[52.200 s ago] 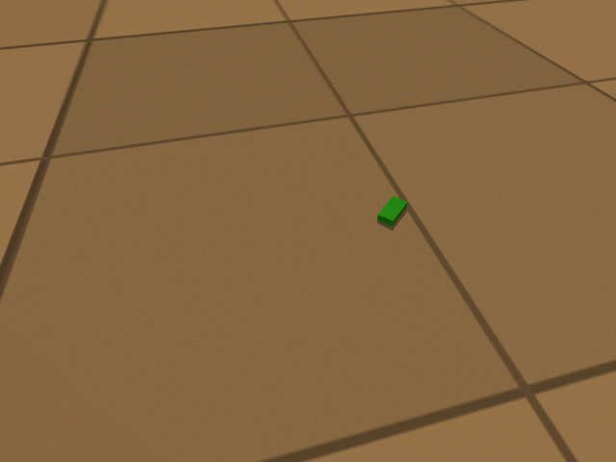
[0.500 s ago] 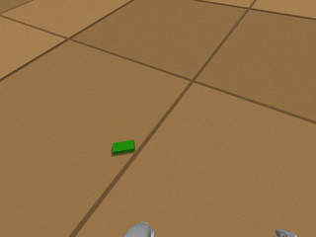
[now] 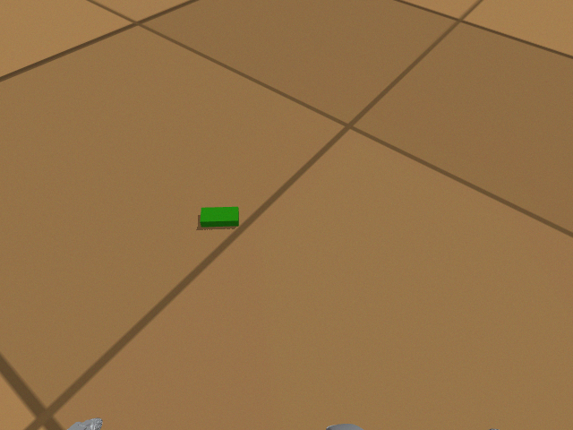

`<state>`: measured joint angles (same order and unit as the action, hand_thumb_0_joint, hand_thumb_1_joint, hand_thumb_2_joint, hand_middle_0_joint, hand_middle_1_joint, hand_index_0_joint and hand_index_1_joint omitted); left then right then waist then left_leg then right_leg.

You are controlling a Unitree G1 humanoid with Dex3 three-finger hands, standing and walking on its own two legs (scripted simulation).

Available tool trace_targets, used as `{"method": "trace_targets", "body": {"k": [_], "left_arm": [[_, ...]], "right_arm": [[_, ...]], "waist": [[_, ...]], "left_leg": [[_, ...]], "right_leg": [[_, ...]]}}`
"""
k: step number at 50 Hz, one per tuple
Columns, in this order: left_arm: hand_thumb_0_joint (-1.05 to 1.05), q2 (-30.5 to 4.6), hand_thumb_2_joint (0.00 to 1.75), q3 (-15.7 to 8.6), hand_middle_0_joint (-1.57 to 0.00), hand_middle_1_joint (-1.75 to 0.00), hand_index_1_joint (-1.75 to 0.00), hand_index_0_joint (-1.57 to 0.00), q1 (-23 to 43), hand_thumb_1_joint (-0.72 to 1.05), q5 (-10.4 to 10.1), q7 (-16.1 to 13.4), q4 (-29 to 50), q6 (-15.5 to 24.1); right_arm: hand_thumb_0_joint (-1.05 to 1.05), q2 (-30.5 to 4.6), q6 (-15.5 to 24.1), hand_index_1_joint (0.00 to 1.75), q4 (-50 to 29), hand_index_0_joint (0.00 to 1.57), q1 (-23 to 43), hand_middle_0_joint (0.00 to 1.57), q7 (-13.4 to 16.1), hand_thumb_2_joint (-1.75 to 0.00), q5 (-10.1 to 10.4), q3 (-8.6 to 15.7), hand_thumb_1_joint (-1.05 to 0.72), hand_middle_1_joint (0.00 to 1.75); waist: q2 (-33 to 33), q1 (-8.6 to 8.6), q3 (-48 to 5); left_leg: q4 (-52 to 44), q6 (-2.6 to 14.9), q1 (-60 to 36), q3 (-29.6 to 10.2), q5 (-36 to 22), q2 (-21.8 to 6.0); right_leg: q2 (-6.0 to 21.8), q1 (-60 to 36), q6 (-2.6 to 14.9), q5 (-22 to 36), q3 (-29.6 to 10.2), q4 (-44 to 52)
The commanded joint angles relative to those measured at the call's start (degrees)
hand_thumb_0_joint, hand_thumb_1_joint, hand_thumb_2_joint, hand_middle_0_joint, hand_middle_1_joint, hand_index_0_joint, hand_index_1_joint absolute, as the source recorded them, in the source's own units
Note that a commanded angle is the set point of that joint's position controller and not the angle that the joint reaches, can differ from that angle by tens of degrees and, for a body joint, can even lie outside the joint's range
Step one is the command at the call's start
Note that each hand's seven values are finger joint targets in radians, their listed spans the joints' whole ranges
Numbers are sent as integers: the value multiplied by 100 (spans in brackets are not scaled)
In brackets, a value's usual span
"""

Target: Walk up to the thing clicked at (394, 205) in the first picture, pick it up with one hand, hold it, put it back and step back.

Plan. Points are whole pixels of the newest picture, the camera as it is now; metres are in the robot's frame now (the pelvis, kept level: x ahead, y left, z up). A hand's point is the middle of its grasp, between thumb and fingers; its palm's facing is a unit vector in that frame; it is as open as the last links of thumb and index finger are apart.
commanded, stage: step back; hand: left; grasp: from above
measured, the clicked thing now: (220, 216) +1.01 +0.26 -0.74
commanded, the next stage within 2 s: stand in 1.08 s
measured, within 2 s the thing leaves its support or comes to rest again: neither
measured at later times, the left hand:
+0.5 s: hand out of the picture +0.01 +0.28 -0.15, palm faces -0.03 -0.92 -0.39, open 7.4 cm
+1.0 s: hand out of the picture +0.08 +0.26 -0.15, palm faces +0.04 -0.94 -0.34, open 7.4 cm
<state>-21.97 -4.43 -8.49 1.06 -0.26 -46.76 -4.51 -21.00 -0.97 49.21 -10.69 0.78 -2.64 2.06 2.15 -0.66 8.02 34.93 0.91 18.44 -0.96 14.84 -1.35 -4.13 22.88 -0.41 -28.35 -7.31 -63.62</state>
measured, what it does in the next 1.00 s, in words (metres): steps on the spot: right foot, then left foot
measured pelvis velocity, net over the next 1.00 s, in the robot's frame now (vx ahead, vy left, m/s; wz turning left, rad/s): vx -0.02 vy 0.00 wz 0.01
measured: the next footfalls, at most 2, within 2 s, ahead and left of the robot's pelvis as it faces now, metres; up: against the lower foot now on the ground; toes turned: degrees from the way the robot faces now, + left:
right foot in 0.10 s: -0.03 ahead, -0.15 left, +0.00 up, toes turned +0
left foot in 0.34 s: -0.01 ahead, +0.12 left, +0.00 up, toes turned -3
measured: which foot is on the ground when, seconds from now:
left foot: down 0.00-0.14, up 0.16-0.32, down 0.34-0.66, up 0.68-0.90, down 0.92-1.00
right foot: up 0.00-0.08, down 0.10-0.40, up 0.42-0.62, down 0.64-1.00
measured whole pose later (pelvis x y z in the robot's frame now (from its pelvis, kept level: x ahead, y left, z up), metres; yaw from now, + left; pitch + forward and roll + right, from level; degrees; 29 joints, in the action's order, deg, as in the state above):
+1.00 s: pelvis -0.02 +0.00 +0.00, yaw +0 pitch -3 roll +1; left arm -21.1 -2.5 -6.7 0.3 0.5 -57.8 -0.2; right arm -20.0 1.3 59.6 -12.4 -0.4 -2.2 2.1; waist 2.0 -1.1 3.8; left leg 34.3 0.0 14.7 0.1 16.8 0.4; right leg 3.6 14.1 -0.5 -20.3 1.9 -36.6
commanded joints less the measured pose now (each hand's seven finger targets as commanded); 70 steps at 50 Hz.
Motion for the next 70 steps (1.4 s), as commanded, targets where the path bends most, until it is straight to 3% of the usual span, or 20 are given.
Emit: {"method": "trace_targets", "body": {"k": [1,4,6,7,8,10,17,19,20,22,28,31,33,35,38,45,47,49,55,70], "left_arm": [[0,-934,90,-180,-20,-30,-30,-20,-3,90,1,-37,247,440],[0,-934,90,-220,-20,-30,-30,-20,-759,90,64,-86,-326,605],[0,-1625,90,-384,-20,-30,-30,-20,-683,90,215,-106,-338,704],[0,-2148,90,-465,-20,-30,-30,-20,-129,90,217,-113,-146,665],[0,-2045,90,-423,-20,-30,-30,-20,448,90,208,-109,-38,671],[0,-1466,90,-258,-20,-30,-30,-20,601,90,138,-73,-47,728],[0,-1418,90,-208,-20,-30,-30,-20,-20,90,112,49,-347,607],[0,-876,90,-36,-20,-30,-30,-20,-168,90,40,52,-276,602],[0,-943,90,-55,-20,-30,-30,-20,67,90,-19,17,-288,614],[0,-1410,90,-196,-20,-30,-30,-20,200,90,33,10,-303,647],[0,-1062,90,-200,-20,-30,-30,-20,-29,90,13,111,-459,679],[0,-1020,90,-224,-20,-30,-30,-20,-750,90,21,11,-800,754],[0,-1691,90,-396,-20,-30,-30,-20,-733,90,138,-66,-701,777],[0,-1847,90,-386,-20,-30,-30,-20,180,90,122,-30,-414,746],[0,-1443,90,-270,-20,-30,-30,-20,532,90,79,-23,-363,784],[0,-1308,90,-139,-20,-30,-30,-20,654,90,-10,23,-534,660],[0,-922,90,-14,-20,-30,-30,-20,574,90,-90,26,-489,629],[0,-1005,90,-34,-20,-30,-30,-20,472,90,-178,-19,-789,584],[0,-952,90,110,-20,-30,-30,-20,376,90,-132,-12,-1141,663],[0,-966,90,235,-20,-30,-30,-20,609,90,-65,-16,-1482,655]], "right_arm": [[0,-1473,73,30,-355,20,-61,20,45,-90,14,459,-90,30],[0,-1449,-69,30,-323,20,162,20,-25,-90,47,428,-90,30],[0,-861,-48,30,-486,20,173,20,-52,-90,99,248,-90,30],[0,-1143,-52,30,-487,20,612,20,21,-90,41,368,-90,30],[0,-1378,-36,30,-310,20,479,20,-7,-90,74,482,-90,30],[0,-1337,17,30,-95,20,398,20,-113,-90,144,464,-90,30],[0,-1076,315,30,211,20,-22,20,-156,-90,87,419,-90,30],[0,-1413,430,30,303,20,-352,20,-80,-90,12,559,-90,30],[0,-1900,423,30,321,20,-413,20,-81,-90,48,638,-90,30],[0,-1941,402,30,299,20,-332,20,-101,-90,38,683,-90,30],[0,-1558,394,30,254,20,-173,20,-98,-90,40,535,-90,30],[0,-1054,268,30,93,20,227,20,-78,-90,182,317,-90,30],[0,-579,254,30,-15,20,12,20,-12,-90,217,138,-90,30],[0,-1217,178,30,289,20,-403,20,48,-90,149,351,-90,30],[0,-1137,184,30,579,20,-587,20,-18,-90,166,315,-90,30],[0,-977,298,30,784,20,-588,20,-45,-90,88,296,-90,30],[0,-1298,371,30,745,20,-426,20,35,-90,22,363,-90,30],[0,-1571,363,30,616,20,371,20,3,-90,114,323,-90,30],[0,-1203,396,30,833,20,369,20,8,-90,247,169,-90,30],[0,-1079,300,30,1076,20,1032,20,-34,-90,238,99,-90,30]], "waist": [[-1410,340,-1171],[-1173,-15,-1173],[629,-33,-822],[814,-245,-405],[753,0,22],[272,160,160],[701,63,-412],[-407,174,-984],[-984,218,-911],[-765,211,-378],[-1332,117,-504],[-723,-409,-881],[884,-399,-942],[383,-100,-473],[452,29,-255],[420,167,-621],[-541,70,-939],[-928,-156,-746],[-614,-4,-1325],[-236,57,-1027]], "left_leg": [[-767,1115,-1434,-915,-187,-978],[-10,764,-521,-707,5,-843],[1113,52,1588,-255,1412,78],[1586,-94,893,-643,1778,-39],[1994,-94,109,-853,1425,-216],[1580,-94,151,-516,880,48],[-1220,-94,-734,174,601,340],[-1809,356,-2085,-1731,692,-804],[-2026,959,-1828,-2971,1584,-1662],[-2163,1370,-927,-2981,1899,-1850],[-1582,857,-505,-1464,39,-1032],[-218,390,327,-670,-262,-524],[1344,-30,1611,-371,1540,536],[1932,-54,788,-522,1898,34],[1630,-33,580,-617,1201,-29],[-989,-79,-747,169,-136,158],[-1357,179,-985,-1092,-1264,-791],[-1441,798,36,-1737,-787,-1330],[-1097,100,-1008,-640,-2286,-651],[-1739,16,-1512,-388,-1873,-640]], "right_leg": [[314,-114,-102,-134,588,2529],[218,-1507,128,985,636,4681],[1624,-2036,668,143,-2047,4692],[2605,-103,1437,-1017,-2792,4977],[2627,965,1446,-1626,-2710,5073],[1672,484,959,-1044,-1227,4833],[1262,-594,682,149,-358,3844],[691,441,306,976,340,2211],[340,928,180,-181,888,1735],[726,632,226,-378,369,1238],[522,-313,195,373,881,2382],[402,-2057,202,1633,882,3957],[2157,-2497,763,722,-1811,4863],[2733,-807,1423,-825,-2153,5053],[1994,-632,1038,3,-864,4834],[1520,-563,651,1706,238,3627],[1077,-479,269,2015,640,2808],[614,-1215,135,504,747,2967],[1114,-1816,249,3114,398,3743],[1144,-1728,90,2799,438,4593]]}}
